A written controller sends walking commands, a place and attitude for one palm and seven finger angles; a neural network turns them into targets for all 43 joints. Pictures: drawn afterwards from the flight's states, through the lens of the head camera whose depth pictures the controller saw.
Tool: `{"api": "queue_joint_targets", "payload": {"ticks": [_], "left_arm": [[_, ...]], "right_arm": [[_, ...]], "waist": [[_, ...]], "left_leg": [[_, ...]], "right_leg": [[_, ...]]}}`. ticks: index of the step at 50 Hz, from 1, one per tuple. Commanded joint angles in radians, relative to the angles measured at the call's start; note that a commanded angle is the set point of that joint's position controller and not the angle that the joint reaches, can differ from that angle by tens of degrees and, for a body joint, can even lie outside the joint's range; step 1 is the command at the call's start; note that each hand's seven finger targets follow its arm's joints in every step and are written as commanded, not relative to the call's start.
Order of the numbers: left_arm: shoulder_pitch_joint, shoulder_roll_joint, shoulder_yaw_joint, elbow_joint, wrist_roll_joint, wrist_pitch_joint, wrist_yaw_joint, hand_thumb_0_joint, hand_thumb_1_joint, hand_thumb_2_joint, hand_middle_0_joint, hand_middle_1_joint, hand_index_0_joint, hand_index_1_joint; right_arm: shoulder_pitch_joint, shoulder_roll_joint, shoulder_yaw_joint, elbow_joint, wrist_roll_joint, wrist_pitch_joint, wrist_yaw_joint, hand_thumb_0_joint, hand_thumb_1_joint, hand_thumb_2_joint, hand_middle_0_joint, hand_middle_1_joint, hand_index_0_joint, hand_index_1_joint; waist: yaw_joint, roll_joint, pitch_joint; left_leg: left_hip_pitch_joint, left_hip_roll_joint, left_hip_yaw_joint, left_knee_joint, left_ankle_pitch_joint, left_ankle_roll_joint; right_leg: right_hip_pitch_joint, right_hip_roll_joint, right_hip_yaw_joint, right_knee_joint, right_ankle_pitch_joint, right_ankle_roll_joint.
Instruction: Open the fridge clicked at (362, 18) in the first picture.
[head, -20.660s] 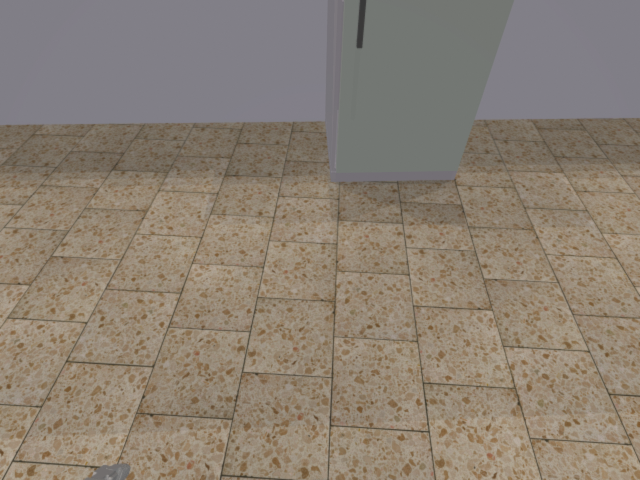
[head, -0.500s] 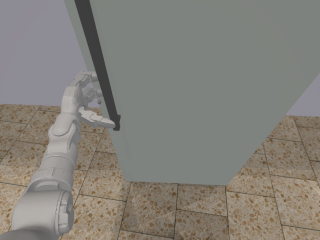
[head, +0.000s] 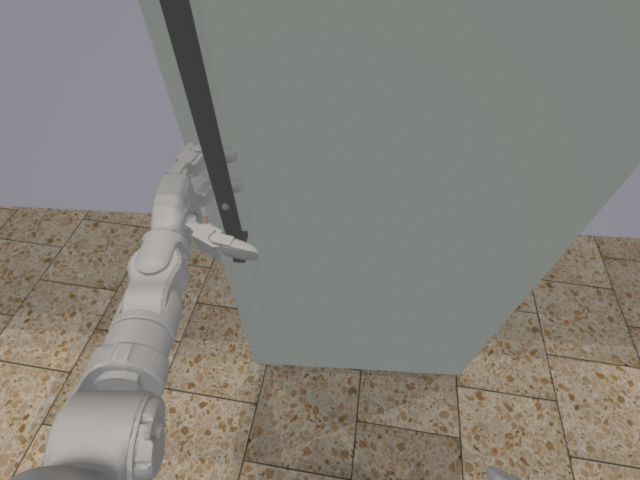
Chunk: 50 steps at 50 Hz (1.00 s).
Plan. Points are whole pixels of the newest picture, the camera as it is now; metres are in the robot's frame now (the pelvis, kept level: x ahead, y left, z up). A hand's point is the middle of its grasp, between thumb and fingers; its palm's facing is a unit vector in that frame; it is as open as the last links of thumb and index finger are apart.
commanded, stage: slide the fingers in behind the handle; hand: left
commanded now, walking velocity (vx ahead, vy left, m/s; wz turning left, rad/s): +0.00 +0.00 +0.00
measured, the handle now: (219, 154) +0.48 +0.13 +0.15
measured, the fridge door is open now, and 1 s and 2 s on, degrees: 0 0 0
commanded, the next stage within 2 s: grip the handle and tug to test in 0.82 s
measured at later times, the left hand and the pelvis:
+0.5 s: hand (239, 207) +0.43 +0.11 +0.11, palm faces -0.06 -1.00 -0.03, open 13.9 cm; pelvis +0.00 -0.01 +0.00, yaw +0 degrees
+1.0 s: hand (233, 208) +0.42 +0.11 +0.11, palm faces -0.07 -1.00 -0.01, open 13.9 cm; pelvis +0.00 -0.01 +0.00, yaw +0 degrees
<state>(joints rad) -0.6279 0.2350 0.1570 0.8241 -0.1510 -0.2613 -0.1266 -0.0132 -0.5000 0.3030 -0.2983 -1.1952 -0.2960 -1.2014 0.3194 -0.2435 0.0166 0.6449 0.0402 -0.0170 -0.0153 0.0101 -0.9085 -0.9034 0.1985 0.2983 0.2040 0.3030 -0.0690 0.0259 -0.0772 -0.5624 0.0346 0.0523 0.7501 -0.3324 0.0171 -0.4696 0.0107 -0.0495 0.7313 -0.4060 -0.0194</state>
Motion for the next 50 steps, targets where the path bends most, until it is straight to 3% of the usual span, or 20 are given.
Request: {"api": "queue_joint_targets", "payload": {"ticks": [1, 2, 4, 7, 11, 12, 13, 17, 21, 24, 32, 36, 37, 41, 43, 44, 45, 46, 50], "left_arm": [[-0.461, 0.145, 0.025, -0.211, -0.011, -0.061, 0.005, 0.000, -0.500, 0.300, -0.300, -1.200, -0.300, -1.200], [-0.457, 0.165, 0.044, -0.196, -0.014, -0.060, 0.007, 0.000, -0.500, 0.300, -0.300, -1.200, -0.300, -1.200], [-0.435, 0.167, 0.048, -0.195, -0.014, -0.054, 0.004, 0.000, -0.500, 0.300, -0.300, -1.200, -0.300, -1.200], [-0.468, 0.106, -0.012, -0.205, -0.012, -0.057, -0.002, 0.000, -0.500, 0.300, -0.300, -1.200, -0.300, -1.200], [-0.488, 0.100, -0.014, -0.199, -0.015, -0.064, 0.009, 0.000, -0.500, 0.300, -0.300, -1.200, -0.300, -1.200], [-0.483, 0.110, 0.002, -0.200, -0.018, -0.068, 0.016, 0.000, -0.500, 0.300, -0.300, -1.200, -0.300, -1.200], [-0.482, 0.130, 0.017, -0.209, -0.015, -0.071, 0.020, 0.000, -0.500, 0.300, -0.300, -1.200, -0.300, -1.200], [-0.501, 0.160, 0.037, -0.183, -0.001, -0.082, 0.037, 0.000, -0.500, 0.300, -0.300, -1.200, -0.300, -1.200], [-0.496, 0.141, 0.014, -0.193, 0.008, -0.091, 0.028, 0.000, -0.500, 0.300, -0.300, -1.200, -0.300, -1.200], [-0.505, 0.161, 0.031, -0.173, -0.005, -0.087, 0.019, 0.000, -0.500, 0.300, -0.300, -1.200, -0.300, -1.200], [-0.476, 0.185, 0.058, -0.170, -0.024, -0.090, 0.002, 0.000, -0.500, 0.300, -0.300, -1.200, -0.300, -1.200], [-0.453, 0.166, 0.041, -0.199, -0.014, -0.096, -0.002, 0.000, -0.500, 0.300, -0.300, -1.200, -0.300, -1.200], [-0.441, 0.159, 0.039, -0.199, -0.016, -0.096, -0.003, 0.000, -0.500, 0.300, -0.300, -1.200, -0.300, -1.200], [-0.453, 0.145, 0.022, -0.182, -0.017, -0.079, -0.009, 0.000, -0.500, 0.300, -0.300, -1.200, -0.300, -1.200], [-0.426, 0.160, 0.039, -0.196, -0.018, -0.078, -0.005, 0.000, -0.500, 0.300, -0.300, -1.200, -0.300, -1.200], [-0.454, 0.127, 0.009, -0.214, -0.020, -0.077, -0.006, 0.000, -0.500, 0.300, -0.300, -1.200, -0.300, -1.200], [-0.443, 0.158, 0.042, -0.224, -0.021, -0.079, -0.002, 0.000, -0.500, 0.300, -0.300, -1.200, -0.300, -1.200], [-0.433, 0.127, 0.011, -0.231, -0.019, -0.078, -0.004, 0.000, -0.500, 0.300, -0.300, -1.200, -0.300, -1.200], [-0.429, 0.138, 0.030, -0.244, -0.021, -0.085, 0.009, 0.000, -0.313, 0.380, -0.320, -1.227, -0.320, -1.227]], "right_arm": [[0.026, -0.146, -0.052, -0.097, 0.003, -0.035, -0.008, 0.000, -0.900, -0.900, 0.200, 0.300, 0.200, 0.300], [0.035, -0.149, -0.053, -0.094, 0.001, -0.034, -0.010, 0.000, -0.900, -0.900, 0.200, 0.300, 0.200, 0.300], [0.032, -0.148, -0.054, -0.099, 0.003, -0.032, -0.009, 0.000, -0.900, -0.900, 0.200, 0.300, 0.200, 0.300], [0.033, -0.142, -0.054, -0.099, 0.004, -0.034, -0.008, 0.000, -0.900, -0.900, 0.200, 0.300, 0.200, 0.300], [0.036, -0.144, -0.057, -0.087, 0.004, -0.037, -0.005, 0.000, -0.900, -0.900, 0.200, 0.300, 0.200, 0.300], [0.043, -0.146, -0.059, -0.088, 0.001, -0.037, -0.006, 0.000, -0.900, -0.900, 0.200, 0.300, 0.200, 0.300], [0.038, -0.146, -0.059, -0.087, 0.001, -0.038, -0.006, 0.000, -0.900, -0.900, 0.200, 0.300, 0.200, 0.300], [0.044, -0.144, -0.055, -0.082, -0.003, -0.037, -0.008, 0.000, -0.900, -0.900, 0.200, 0.300, 0.200, 0.300], [0.039, -0.139, -0.056, -0.084, 0.000, -0.037, -0.007, 0.000, -0.900, -0.900, 0.200, 0.300, 0.200, 0.300], [0.037, -0.141, -0.054, -0.081, 0.001, -0.035, -0.010, 0.000, -0.900, -0.900, 0.200, 0.300, 0.200, 0.300], [0.036, -0.143, -0.051, -0.090, 0.002, -0.034, -0.013, 0.000, -0.900, -0.900, 0.200, 0.300, 0.200, 0.300], [0.034, -0.141, -0.055, -0.094, 0.002, -0.035, -0.008, 0.000, -0.900, -0.900, 0.200, 0.300, 0.200, 0.300], [0.038, -0.141, -0.057, -0.097, 0.001, -0.035, -0.007, 0.000, -0.900, -0.900, 0.200, 0.300, 0.200, 0.300], [0.032, -0.142, -0.055, -0.095, 0.005, -0.030, -0.006, 0.000, -0.900, -0.900, 0.200, 0.300, 0.200, 0.300], [0.029, -0.145, -0.058, -0.100, 0.005, -0.030, -0.007, 0.000, -0.900, -0.900, 0.200, 0.300, 0.200, 0.300], [0.026, -0.141, -0.055, -0.101, 0.004, -0.031, -0.005, 0.000, -0.900, -0.900, 0.200, 0.300, 0.200, 0.300], [0.030, -0.144, -0.059, -0.099, 0.002, -0.032, -0.006, 0.000, -0.900, -0.900, 0.200, 0.300, 0.200, 0.300], [0.024, -0.141, -0.057, -0.103, 0.003, -0.032, -0.005, 0.000, -0.900, -0.900, 0.200, 0.300, 0.200, 0.300], [0.024, -0.143, -0.059, -0.101, 0.001, -0.035, -0.004, 0.000, -0.900, -0.900, 0.200, 0.300, 0.200, 0.300]], "waist": [[-0.014, -0.001, -0.311], [-0.014, -0.043, -0.314], [-0.003, -0.037, -0.320], [-0.022, -0.014, -0.307], [-0.025, -0.015, -0.299], [-0.022, -0.046, -0.314], [-0.014, -0.023, -0.331], [-0.017, -0.070, -0.302], [-0.015, -0.009, -0.329], [-0.022, -0.035, -0.313], [-0.008, -0.059, -0.314], [-0.004, -0.022, -0.335], [-0.005, -0.039, -0.335], [-0.015, -0.049, -0.286], [0.000, -0.028, -0.310], [-0.013, -0.020, -0.309], [0.002, -0.016, -0.336], [-0.006, -0.015, -0.330], [-0.001, -0.035, -0.331]], "left_leg": [[0.308, -0.025, -0.057, -0.071, 0.251, 0.012], [0.290, -0.027, -0.057, -0.067, 0.250, 0.016], [0.280, -0.029, -0.051, -0.071, 0.251, 0.016], [0.291, -0.030, -0.051, -0.064, 0.255, 0.017], [0.299, -0.029, -0.055, -0.068, 0.229, 0.016], [0.293, -0.031, -0.053, -0.064, 0.236, 0.020], [0.292, -0.032, -0.050, -0.066, 0.237, 0.018], [0.248, -0.036, -0.047, -0.067, 0.211, 0.025], [0.271, -0.038, -0.039, -0.065, 0.218, 0.022], [0.252, -0.041, -0.037, -0.065, 0.203, 0.026], [0.226, -0.046, -0.031, -0.069, 0.220, 0.029], [0.261, -0.043, -0.031, -0.066, 0.244, 0.026], [0.262, -0.043, -0.030, -0.063, 0.256, 0.029], [0.246, -0.041, -0.033, -0.071, 0.216, 0.026], [0.260, -0.041, -0.034, -0.070, 0.238, 0.025], [0.275, -0.040, -0.036, -0.071, 0.245, 0.025], [0.286, -0.040, -0.038, -0.066, 0.258, 0.023], [0.287, -0.039, -0.038, -0.069, 0.252, 0.022], [0.291, -0.037, -0.042, -0.070, 0.256, 0.023]], "right_leg": [[-0.023, 0.034, 0.010, -0.099, 0.357, 0.004], [-0.001, 0.034, 0.011, -0.101, 0.365, 0.005], [0.014, 0.033, 0.016, -0.101, 0.382, 0.005], [-0.007, 0.032, 0.013, -0.104, 0.378, 0.005], [-0.032, 0.034, 0.014, -0.110, 0.350, 0.006], [-0.010, 0.034, 0.014, -0.109, 0.360, 0.007], [-0.003, 0.032, 0.019, -0.107, 0.367, 0.007], [0.017, 0.029, 0.026, -0.112, 0.363, 0.010], [0.015, 0.027, 0.032, -0.110, 0.382, 0.009], [0.028, 0.027, 0.039, -0.120, 0.384, 0.014], [0.075, 0.023, 0.043, -0.119, 0.424, 0.015], [0.057, 0.025, 0.039, -0.111, 0.441, 0.012], [0.062, 0.026, 0.036, -0.111, 0.451, 0.013], [0.033, 0.026, 0.035, -0.123, 0.410, 0.014], [0.043, 0.026, 0.034, -0.116, 0.423, 0.010], [0.033, 0.027, 0.029, -0.115, 0.427, 0.010], [0.040, 0.027, 0.031, -0.111, 0.432, 0.008], [0.033, 0.028, 0.027, -0.111, 0.421, 0.009], [0.034, 0.030, 0.025, -0.109, 0.418, 0.008]]}}
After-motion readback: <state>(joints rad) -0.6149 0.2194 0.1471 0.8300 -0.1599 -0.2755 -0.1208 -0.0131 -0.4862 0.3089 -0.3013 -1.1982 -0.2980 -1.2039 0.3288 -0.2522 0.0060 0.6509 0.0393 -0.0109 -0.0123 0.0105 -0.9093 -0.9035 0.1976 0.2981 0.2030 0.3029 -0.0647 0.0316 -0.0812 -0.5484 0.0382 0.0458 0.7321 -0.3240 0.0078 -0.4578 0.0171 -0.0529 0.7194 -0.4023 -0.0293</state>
